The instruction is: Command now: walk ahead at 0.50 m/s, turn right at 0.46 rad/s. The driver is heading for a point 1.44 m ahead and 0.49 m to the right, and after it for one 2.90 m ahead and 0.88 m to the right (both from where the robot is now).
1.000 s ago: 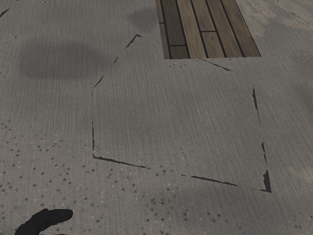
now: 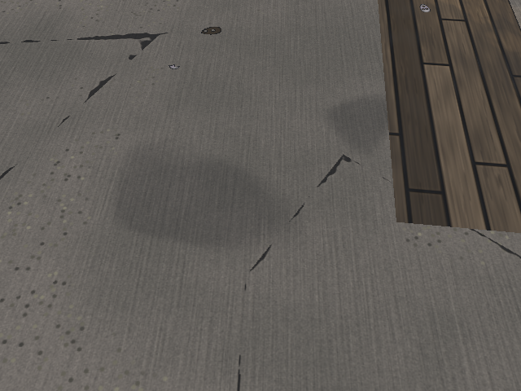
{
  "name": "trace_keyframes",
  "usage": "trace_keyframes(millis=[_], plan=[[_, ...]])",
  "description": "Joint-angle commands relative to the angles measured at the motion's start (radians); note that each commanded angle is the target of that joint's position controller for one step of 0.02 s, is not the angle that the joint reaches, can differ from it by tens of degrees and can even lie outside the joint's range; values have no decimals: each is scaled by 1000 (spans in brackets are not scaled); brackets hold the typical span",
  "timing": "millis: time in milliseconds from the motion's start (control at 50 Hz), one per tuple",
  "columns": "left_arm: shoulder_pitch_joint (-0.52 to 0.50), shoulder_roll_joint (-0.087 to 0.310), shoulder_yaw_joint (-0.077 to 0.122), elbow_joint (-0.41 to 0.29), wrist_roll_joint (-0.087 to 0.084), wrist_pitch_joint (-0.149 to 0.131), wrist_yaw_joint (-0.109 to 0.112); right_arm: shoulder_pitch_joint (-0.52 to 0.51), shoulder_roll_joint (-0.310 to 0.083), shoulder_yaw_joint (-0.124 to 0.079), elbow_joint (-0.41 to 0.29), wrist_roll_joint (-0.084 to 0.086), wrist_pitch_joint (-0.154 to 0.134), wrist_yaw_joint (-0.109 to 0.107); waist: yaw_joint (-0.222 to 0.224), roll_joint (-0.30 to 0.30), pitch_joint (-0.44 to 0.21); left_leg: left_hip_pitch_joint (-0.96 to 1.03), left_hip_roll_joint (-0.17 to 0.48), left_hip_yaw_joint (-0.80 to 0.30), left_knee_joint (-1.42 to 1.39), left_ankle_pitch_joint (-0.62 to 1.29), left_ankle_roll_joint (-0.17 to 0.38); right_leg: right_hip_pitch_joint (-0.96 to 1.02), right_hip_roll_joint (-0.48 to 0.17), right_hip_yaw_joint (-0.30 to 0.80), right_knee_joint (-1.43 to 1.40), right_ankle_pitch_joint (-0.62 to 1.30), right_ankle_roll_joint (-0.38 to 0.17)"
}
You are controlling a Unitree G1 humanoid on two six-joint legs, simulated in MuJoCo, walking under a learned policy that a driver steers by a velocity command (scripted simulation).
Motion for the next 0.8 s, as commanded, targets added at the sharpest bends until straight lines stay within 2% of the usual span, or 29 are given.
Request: trace_keyframes(millis=[20, 60, 80, 100, 120, 140, 160, 180, 200, 220, 240, 260, 300, 360, 400, 460, 500, 540, 560, 580, 600, 620, 640, 660, 680, 700, 720, 740, 800], plan=[[-139, 56, 6, -124, 0, -17, -23, 13, -176, -47, -31, 15, 13, -11, -13, 88, 76, 34, 326, -43, 6, 602, 119, -56, 19, -53, -57, -87, -39], [-90, 88, 23, -134, -3, -12, -29, -8, -207, -54, -36, 20, 30, -21, 32, 132, 14, 66, 327, -19, 136, 949, 94, 59, 83, -115, -54, -194, -78], [-10, 118, 39, -123, -5, -9, -28, -21, -220, -56, -40, 22, 40, -26, 81, 150, -37, 60, 320, -9, 258, 1089, 80, 166, 124, -139, -49, -242, -103], [131, 166, 67, -93, -7, -8, -20, -42, -225, -54, -44, 27, 45, -30, 165, 138, -112, -8, 290, 11, 451, 1090, 51, 371, 164, -141, -107, -203, -139], [288, 244, 101, -61, -6, 1, 0, -38, -205, -43, -55, 18, 37, -34, 236, 63, -201, -223, 246, 11, 734, 828, 4, 672, 103, 7, -151, -164, -190], [282, 343, 117, -62, -13, 0, 11, 60, -47, 3, -104, -19, 9, -17, 114, -210, -269, -692, 28, -63, 1102, -178, -70, 1006, -159, 567, -216, -278, -380], [309, 283, 96, -91, -2, -15, 7, -18, -102, 4, -117, 16, -35, 0, 175, -110, -414, -823, -15, -312, 1233, -295, -55, 1108, -234, 842, -363, -375, -439], [279, 222, 81, -88, 5, -25, 8, -114, -149, -7, -145, 54, -59, 12, 195, -62, -286, -908, 45, -339, 1213, -209, -27, 1038, -209, 694, -388, -332, -381], [218, 189, 72, -97, -3, -31, 9, -138, -145, -2, -150, 45, -71, 9, 154, 13, -186, -889, 92, -331, 1117, -122, -11, 891, -163, 566, -386, -255, -341], [147, 157, 62, -110, -3, -32, 11, -146, -149, -8, -142, 17, -73, 2, 108, 50, -118, -829, 122, -322, 1023, -78, -15, 742, -127, 477, -394, -148, -315], [109, 132, 51, -131, 11, -33, 16, -130, -160, -16, -139, 3, -63, 0, 73, 43, -94, -754, 141, -326, 985, -48, -22, 638, -105, 424, -420, -53, -313], [93, 136, 52, -142, 17, -33, 19, -113, -159, -19, -141, 0, -50, 1, 51, 20, -82, -710, 143, -324, 951, -43, -35, 572, -96, 407, -436, 10, -322], [93, 150, 55, -144, 9, -35, 29, -107, -133, -14, -143, -6, -29, 1, 36, 26, -59, -686, 148, -298, 840, -18, -65, 485, -71, 332, -454, 79, -312], [125, 189, 66, -136, 1, -29, 48, -217, -88, 6, -175, -13, -20, 1, 68, 7, -30, -648, 112, -266, 605, 191, -96, 399, 1, 237, -458, 66, -261], [153, 191, 68, -129, -3, -20, 55, -287, -74, 14, -188, -6, -24, 8, 103, -23, -31, -585, 73, -257, 451, 336, -101, 377, 34, 214, -441, -8, -225], [209, 187, 68, -113, -9, -9, 57, -357, -97, 9, -209, 12, -32, 20, 133, -44, -32, -548, 41, -274, 340, 384, -96, 421, 11, 283, -401, -112, -204], [223, 178, 67, -110, -10, -3, 59, -358, -125, -2, -213, 15, -41, 27, 124, -55, -35, -539, 38, -300, 291, 331, -76, 490, -16, 353, -342, -156, -190], [204, 176, 68, -118, -5, 1, 61, -301, -147, -15, -202, 18, -52, 29, 84, -85, -41, -472, 38, -297, 263, 259, -41, 518, -29, 403, -276, -141, -170], [190, 155, 61, -126, -2, 1, 60, -220, -164, -28, -181, 13, -57, 25, 38, -84, -74, -356, 40, -283, 226, 261, -14, 504, 3, 390, -204, -97, -146], [181, 104, 43, -142, 6, -3, 56, -97, -204, -42, -168, -5, -63, 18, -23, -39, -180, -140, 144, -367, 248, 237, 41, 431, 55, 334, -4, -119, -110], [284, 37, 22, -165, 2, -11, 57, 31, -289, -62, -153, -25, -58, 11, -14, 179, -335, 215, 374, -715, 221, 120, 171, 154, 188, 197, 334, -416, -38], [335, 79, 19, -178, -20, -17, 57, 74, -276, -63, -121, -3, -44, 21, 1, 387, -365, 287, 488, -1060, 116, -160, 255, -77, 169, 156, 542, -662, -15], [271, 170, 41, -161, -24, -13, 57, 18, -184, -39, -142, 8, -39, 19, -23, 239, -222, 176, 446, -955, 83, -290, 213, -141, 109, 173, 626, -575, -5], [183, 188, 48, -177, -12, -6, 56, -29, -148, -27, -147, 5, -28, 13, -27, 163, -124, 50, 400, -788, 80, -205, 170, -139, 76, 131, 631, -495, -1], [142, 174, 49, -189, -1, -3, 54, -69, -129, -18, -143, -2, -23, 12, -7, 126, -59, -66, 355, -671, 58, -80, 154, -109, 48, 118, 592, -438, 1], [129, 160, 52, -197, 1, 0, 50, -93, -109, -10, -135, -7, -22, 10, 14, 140, -25, -139, 322, -585, 35, 12, 145, -76, 19, 118, 548, -400, 1], [140, 139, 50, -198, -6, 6, 45, -105, -103, -8, -130, -8, -24, 9, 30, 159, -12, -189, 297, -515, 9, 65, 137, -35, 2, 107, 521, -380, 0], [147, 116, 46, -200, -10, 11, 42, -105, -104, -9, -121, -4, -28, 9, 37, 170, -12, -209, 292, -468, -11, 108, 143, -22, -5, 94, 499, -369, 3], [101, 87, 36, -226, -3, 19, 40, -91, -143, -23, -92, -1, -37, 8, 37, 132, 0, -203, 310, -365, -51, 236, 171, -61, -20, 85, 400, -297, 23]])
